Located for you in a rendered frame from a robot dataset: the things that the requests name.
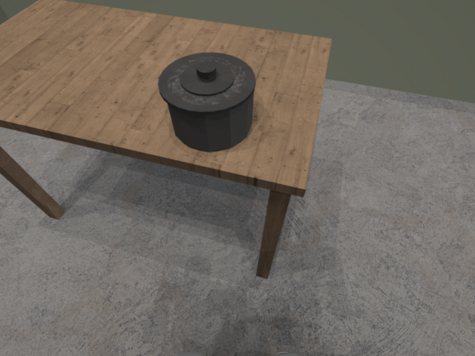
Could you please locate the knob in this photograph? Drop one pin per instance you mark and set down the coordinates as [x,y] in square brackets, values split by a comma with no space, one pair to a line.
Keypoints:
[206,70]

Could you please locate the pot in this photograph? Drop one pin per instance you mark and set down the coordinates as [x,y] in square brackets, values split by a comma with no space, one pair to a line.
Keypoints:
[216,132]

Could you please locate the lid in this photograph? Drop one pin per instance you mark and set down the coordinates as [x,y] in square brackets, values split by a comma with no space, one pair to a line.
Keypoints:
[184,90]

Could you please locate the table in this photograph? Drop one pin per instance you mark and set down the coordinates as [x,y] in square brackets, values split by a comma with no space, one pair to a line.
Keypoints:
[88,75]

